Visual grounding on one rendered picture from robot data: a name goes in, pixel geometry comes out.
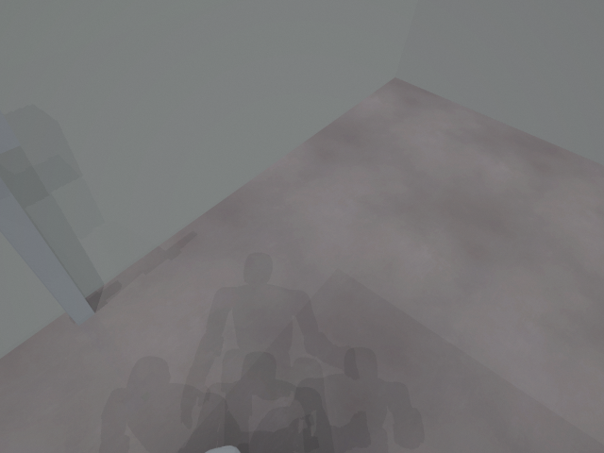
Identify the panel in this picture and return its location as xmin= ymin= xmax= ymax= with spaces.
xmin=0 ymin=110 xmax=95 ymax=326

